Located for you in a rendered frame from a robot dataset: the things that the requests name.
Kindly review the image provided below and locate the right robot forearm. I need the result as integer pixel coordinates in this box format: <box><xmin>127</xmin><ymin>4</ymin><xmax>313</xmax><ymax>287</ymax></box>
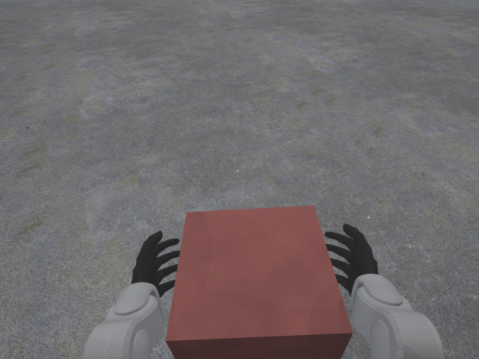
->
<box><xmin>350</xmin><ymin>274</ymin><xmax>444</xmax><ymax>359</ymax></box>

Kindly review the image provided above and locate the robot left hand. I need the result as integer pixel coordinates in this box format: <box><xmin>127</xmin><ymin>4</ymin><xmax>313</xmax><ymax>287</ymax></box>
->
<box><xmin>131</xmin><ymin>231</ymin><xmax>180</xmax><ymax>298</ymax></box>

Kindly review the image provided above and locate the left robot forearm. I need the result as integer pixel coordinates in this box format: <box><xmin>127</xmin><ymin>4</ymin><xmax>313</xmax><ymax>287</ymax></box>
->
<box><xmin>82</xmin><ymin>282</ymin><xmax>164</xmax><ymax>359</ymax></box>

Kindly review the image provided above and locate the carton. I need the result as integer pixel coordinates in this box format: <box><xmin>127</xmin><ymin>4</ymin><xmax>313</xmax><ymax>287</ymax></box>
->
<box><xmin>165</xmin><ymin>205</ymin><xmax>353</xmax><ymax>359</ymax></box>

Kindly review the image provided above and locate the robot right hand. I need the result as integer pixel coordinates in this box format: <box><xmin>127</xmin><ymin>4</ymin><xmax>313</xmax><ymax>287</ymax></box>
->
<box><xmin>325</xmin><ymin>224</ymin><xmax>379</xmax><ymax>297</ymax></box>

